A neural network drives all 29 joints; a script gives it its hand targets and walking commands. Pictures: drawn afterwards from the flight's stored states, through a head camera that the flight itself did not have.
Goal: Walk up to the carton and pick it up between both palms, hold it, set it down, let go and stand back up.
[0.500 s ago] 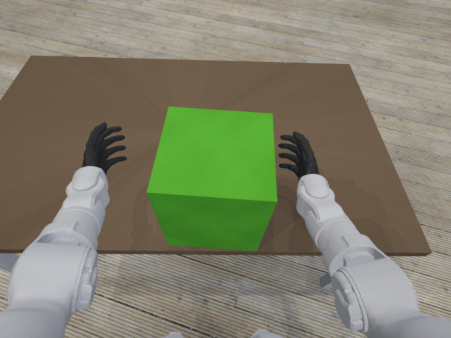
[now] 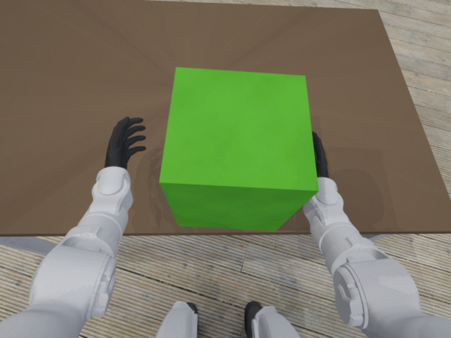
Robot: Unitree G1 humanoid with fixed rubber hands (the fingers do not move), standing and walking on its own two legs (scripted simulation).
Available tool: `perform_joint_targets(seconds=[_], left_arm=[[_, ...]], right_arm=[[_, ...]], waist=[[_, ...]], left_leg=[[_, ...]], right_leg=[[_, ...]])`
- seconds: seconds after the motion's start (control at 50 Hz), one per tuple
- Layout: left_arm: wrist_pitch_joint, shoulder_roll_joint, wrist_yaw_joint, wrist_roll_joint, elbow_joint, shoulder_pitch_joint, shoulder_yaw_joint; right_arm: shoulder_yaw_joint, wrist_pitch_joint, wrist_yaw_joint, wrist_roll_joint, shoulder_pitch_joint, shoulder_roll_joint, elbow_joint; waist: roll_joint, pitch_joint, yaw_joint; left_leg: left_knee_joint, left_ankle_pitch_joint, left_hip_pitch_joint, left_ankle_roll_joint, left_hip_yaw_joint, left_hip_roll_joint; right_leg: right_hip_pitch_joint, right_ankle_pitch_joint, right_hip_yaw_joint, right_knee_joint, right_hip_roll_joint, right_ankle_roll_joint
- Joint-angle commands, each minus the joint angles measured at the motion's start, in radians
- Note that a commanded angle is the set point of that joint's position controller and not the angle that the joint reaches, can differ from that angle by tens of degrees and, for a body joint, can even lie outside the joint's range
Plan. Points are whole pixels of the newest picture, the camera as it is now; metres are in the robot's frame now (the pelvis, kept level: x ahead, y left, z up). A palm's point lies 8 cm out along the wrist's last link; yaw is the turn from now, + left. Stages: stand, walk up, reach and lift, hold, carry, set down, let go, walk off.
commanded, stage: reach and lift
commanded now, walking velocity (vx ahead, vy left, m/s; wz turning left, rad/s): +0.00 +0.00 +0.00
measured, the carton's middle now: (233, 160) +0.42 +0.00 -0.02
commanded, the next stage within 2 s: none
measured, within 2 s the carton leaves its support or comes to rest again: neither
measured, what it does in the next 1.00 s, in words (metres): stands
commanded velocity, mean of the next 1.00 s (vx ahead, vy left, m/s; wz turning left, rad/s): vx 0.00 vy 0.00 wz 0.00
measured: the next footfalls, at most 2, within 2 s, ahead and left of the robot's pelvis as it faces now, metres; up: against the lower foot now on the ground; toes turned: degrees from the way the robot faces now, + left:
none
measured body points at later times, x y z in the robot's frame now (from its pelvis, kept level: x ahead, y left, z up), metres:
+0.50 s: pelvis +0.01 -0.01 +0.00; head +0.14 +0.00 +0.43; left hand +0.43 +0.16 -0.01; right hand +0.43 -0.15 -0.01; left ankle +0.02 +0.11 -0.69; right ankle +0.03 -0.14 -0.69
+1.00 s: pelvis +0.01 -0.01 +0.00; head +0.14 +0.00 +0.43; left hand +0.43 +0.16 -0.02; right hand +0.43 -0.15 -0.01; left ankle +0.02 +0.11 -0.69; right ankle +0.03 -0.14 -0.69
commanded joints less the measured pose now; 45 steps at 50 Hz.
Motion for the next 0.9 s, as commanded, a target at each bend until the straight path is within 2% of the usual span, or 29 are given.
perform_joint_targets(seconds=[0.0, 0.02, 0.04, 0.08, 0.1, 0.12, 0.16, 0.18, 0.2, 0.22, 0.26, 0.32, 0.34, 0.36, 0.38, 0.4, 0.42, 0.44, 0.46, 0.48, 0.54, 0.58, 0.6, 0.62, 0.78, 0.82, 0.84, 0.86, 0.88], left_arm=[[-0.095, -0.045, 0.018, 0.078, -0.329, -0.330, 0.077], [-0.096, -0.038, 0.017, 0.095, -0.329, -0.369, 0.090], [-0.091, -0.042, 0.014, 0.113, -0.308, -0.345, 0.101], [-0.097, -0.071, 0.010, 0.129, -0.318, -0.373, 0.111], [-0.091, -0.098, 0.004, 0.148, -0.265, -0.343, 0.118], [-0.099, -0.122, 0.002, 0.166, -0.310, -0.320, 0.131], [-0.104, -0.149, -0.015, 0.167, -0.219, -0.327, 0.145], [-0.109, -0.178, -0.021, 0.182, -0.234, -0.350, 0.140], [-0.109, -0.203, -0.033, 0.210, -0.161, -0.339, 0.157], [-0.112, -0.237, -0.046, 0.215, -0.118, -0.359, 0.156], [-0.132, -0.320, -0.071, 0.281, -0.066, -0.382, 0.182], [-0.163, -0.486, -0.093, 0.354, -0.046, -0.406, 0.196], [-0.180, -0.525, -0.086, 0.392, -0.034, -0.413, 0.217], [-0.190, -0.628, -0.113, 0.417, -0.032, -0.478, 0.187], [-0.208, -0.740, -0.126, 0.414, -0.053, -0.509, 0.120], [-0.216, -0.770, -0.130, 0.418, -0.015, -0.493, 0.101], [-0.225, -0.775, -0.133, 0.410, -0.003, -0.526, 0.092], [-0.230, -0.775, -0.132, 0.420, 0.013, -0.543, 0.091], [-0.231, -0.763, -0.127, 0.432, 0.053, -0.491, 0.110], [-0.234, -0.776, -0.125, 0.429, 0.047, -0.483, 0.092], [-0.249, -0.775, -0.129, 0.433, 0.100, -0.459, 0.102], [-0.255, -0.775, -0.131, 0.431, 0.109, -0.449, 0.100], [-0.260, -0.779, -0.132, 0.429, 0.080, -0.470, 0.098], [-0.261, -0.773, -0.131, 0.432, 0.106, -0.459, 0.097], [-0.269, -0.767, -0.126, 0.456, 0.123, -0.459, 0.115], [-0.266, -0.787, -0.123, 0.438, 0.105, -0.480, 0.102], [-0.265, -0.773, -0.122, 0.445, 0.113, -0.469, 0.110], [-0.267, -0.778, -0.122, 0.445, 0.105, -0.472, 0.094], [-0.269, -0.779, -0.118, 0.451, 0.122, -0.464, 0.105]], right_arm=[[-0.012, -0.122, 0.018, 0.001, -0.476, -0.220, -0.271], [-0.009, -0.126, 0.020, -0.015, -0.500, -0.213, -0.295], [-0.009, -0.125, 0.019, -0.017, -0.488, -0.193, -0.245], [-0.022, -0.129, 0.015, -0.043, -0.504, -0.144, -0.227], [-0.006, -0.132, 0.015, -0.043, -0.490, -0.113, -0.202], [0.014, -0.146, 0.015, -0.035, -0.461, -0.093, -0.216], [0.030, -0.139, 0.015, -0.057, -0.484, -0.029, -0.186], [0.036, -0.140, 0.021, -0.058, -0.491, -0.005, -0.191], [0.041, -0.132, 0.032, -0.073, -0.507, 0.041, -0.142], [0.031, -0.132, 0.039, -0.110, -0.497, 0.074, -0.122], [0.023, -0.136, 0.053, -0.190, -0.541, 0.202, -0.158], [0.023, -0.152, 0.073, -0.305, -0.568, 0.408, -0.197], [0.005, -0.155, 0.081, -0.350, -0.543, 0.470, -0.144], [0.032, -0.160, 0.107, -0.401, -0.565, 0.607, -0.180], [0.037, -0.161, 0.120, -0.429, -0.547, 0.691, -0.134], [0.029, -0.162, 0.130, -0.450, -0.544, 0.718, -0.121], [0.037, -0.165, 0.132, -0.462, -0.551, 0.735, -0.135], [0.011, -0.161, 0.134, -0.480, -0.519, 0.747, -0.069], [0.028, -0.156, 0.143, -0.481, -0.516, 0.729, -0.054], [0.025, -0.159, 0.140, -0.492, -0.497, 0.717, -0.059], [-0.001, -0.156, 0.133, -0.541, -0.468, 0.724, -0.039], [0.008, -0.152, 0.134, -0.539, -0.443, 0.734, -0.004], [0.039, -0.147, 0.131, -0.532, -0.452, 0.765, -0.029], [0.028, -0.150, 0.126, -0.539, -0.426, 0.753, -0.004], [0.028, -0.147, 0.122, -0.551, -0.424, 0.778, 0.009], [0.024, -0.137, 0.118, -0.544, -0.428, 0.773, -0.004], [0.040, -0.138, 0.117, -0.537, -0.423, 0.781, -0.001], [0.032, -0.144, 0.116, -0.543, -0.414, 0.779, 0.005], [0.052, -0.144, 0.117, -0.528, -0.422, 0.797, -0.007]], waist=[[0.172, -1.081, 0.038], [0.173, -1.066, 0.046], [0.188, -1.032, 0.058], [0.172, -1.004, 0.027], [0.159, -0.953, 0.040], [0.178, -0.966, 0.051], [0.110, -0.890, 0.044], [0.130, -0.892, 0.047], [0.108, -0.836, 0.061], [0.082, -0.768, 0.039], [0.037, -0.756, 0.037], [0.012, -0.735, 0.033], [0.030, -0.709, 0.039], [0.021, -0.710, 0.037], [0.062, -0.682, -0.004], [0.054, -0.713, -0.008], [0.058, -0.714, -0.003], [0.079, -0.678, -0.015], [0.073, -0.659, 0.026], [0.073, -0.661, -0.005], [0.056, -0.654, -0.010], [0.044, -0.599, -0.012], [0.048, -0.642, 0.005], [0.038, -0.634, -0.010], [0.047, -0.651, 0.006], [0.039, -0.638, -0.026], [0.046, -0.644, -0.003], [0.077, -0.647, -0.018], [0.066, -0.646, 0.005]], left_leg=[[0.058, 0.816, 0.796, -0.131, 0.069, -0.013], [0.051, 0.817, 0.795, -0.129, 0.067, -0.011], [0.052, 0.812, 0.777, -0.128, 0.074, -0.014], [0.047, 0.812, 0.768, -0.126, 0.074, -0.014], [0.045, 0.803, 0.755, -0.120, 0.079, -0.011], [0.042, 0.852, 0.781, -0.125, 0.084, -0.015], [0.046, 0.813, 0.724, -0.108, 0.091, -0.015], [0.039, 0.816, 0.738, -0.108, 0.086, -0.012], [0.027, 0.757, 0.709, -0.096, 0.091, -0.012], [0.015, 0.688, 0.708, -0.087, 0.083, -0.010], [-0.012, 0.558, 0.638, -0.059, 0.106, -0.024], [-0.032, 0.534, 0.604, -0.043, 0.110, -0.030], [-0.037, 0.526, 0.619, -0.043, 0.108, -0.026], [-0.040, 0.487, 0.599, -0.033, 0.112, -0.035], [-0.038, 0.543, 0.646, -0.046, 0.102, -0.029], [-0.034, 0.534, 0.666, -0.051, 0.089, -0.017], [-0.026, 0.539, 0.658, -0.052, 0.095, -0.016], [-0.034, 0.523, 0.663, -0.055, 0.093, -0.014], [-0.034, 0.502, 0.644, -0.052, 0.097, -0.013], [-0.033, 0.521, 0.686, -0.052, 0.090, -0.008], [-0.036, 0.510, 0.657, -0.057, 0.086, -0.009], [-0.040, 0.513, 0.637, -0.048, 0.084, -0.010], [-0.040, 0.507, 0.626, -0.042, 0.092, -0.019], [-0.039, 0.515, 0.628, -0.043, 0.091, -0.014], [-0.036, 0.479, 0.593, -0.036, 0.087, -0.016], [-0.038, 0.459, 0.612, -0.039, 0.074, -0.011], [-0.036, 0.447, 0.597, -0.031, 0.083, -0.018], [-0.034, 0.476, 0.613, -0.043, 0.076, -0.014], [-0.026, 0.484, 0.596, -0.038, 0.084, -0.017]], right_leg=[[0.258, 0.387, -0.112, 0.008, 0.084, -0.024], [0.264, 0.371, -0.109, 0.004, 0.085, -0.020], [0.264, 0.362, -0.103, -0.001, 0.085, -0.024], [0.293, 0.381, -0.098, -0.015, 0.082, -0.024], [0.308, 0.384, -0.095, -0.011, 0.081, -0.026], [0.347, 0.425, -0.094, -0.010, 0.081, -0.024], [0.372, 0.419, -0.085, -0.014, 0.079, -0.018], [0.371, 0.425, -0.089, -0.009, 0.076, -0.019], [0.366, 0.372, -0.086, -0.019, 0.071, -0.018], [0.390, 0.335, -0.081, -0.034, 0.063, -0.017], [0.447, 0.324, -0.080, -0.030, 0.045, -0.007], [0.488, 0.362, -0.085, -0.028, 0.039, -0.001], [0.481, 0.340, -0.084, -0.029, 0.036, -0.004], [0.499, 0.327, -0.085, -0.034, 0.025, -0.004], [0.479, 0.351, -0.101, -0.034, 0.027, -0.007], [0.451, 0.329, -0.104, -0.041, 0.031, -0.010], [0.471, 0.336, -0.097, -0.034, 0.031, -0.010], [0.460, 0.313, -0.101, -0.040, 0.031, -0.013], [0.449, 0.279, -0.100, -0.034, 0.035, -0.018], [0.453, 0.301, -0.102, -0.043, 0.037, -0.017], [0.454, 0.295, -0.106, -0.049, 0.041, -0.022], [0.470, 0.306, -0.098, -0.046, 0.037, -0.015], [0.506, 0.327, -0.088, -0.042, 0.033, -0.015], [0.498, 0.344, -0.091, -0.044, 0.035, -0.016], [0.488, 0.339, -0.082, -0.030, 0.032, -0.013], [0.473, 0.315, -0.090, -0.034, 0.039, -0.014], [0.491, 0.310, -0.080, -0.034, 0.036, -0.015], [0.459, 0.314, -0.090, -0.032, 0.038, -0.018], [0.479, 0.341, -0.079, -0.025, 0.035, -0.013]])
